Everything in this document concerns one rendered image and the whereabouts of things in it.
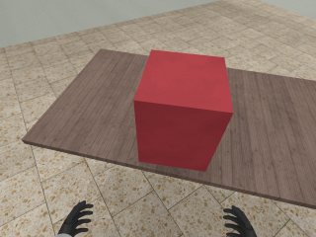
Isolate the robot left hand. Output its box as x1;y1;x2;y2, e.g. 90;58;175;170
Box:
57;200;93;237

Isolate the robot right hand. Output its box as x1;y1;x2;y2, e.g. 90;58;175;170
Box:
223;205;257;237

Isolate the carton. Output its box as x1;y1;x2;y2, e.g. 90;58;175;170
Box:
133;49;234;172

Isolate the table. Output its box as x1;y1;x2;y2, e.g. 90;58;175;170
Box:
21;48;316;209

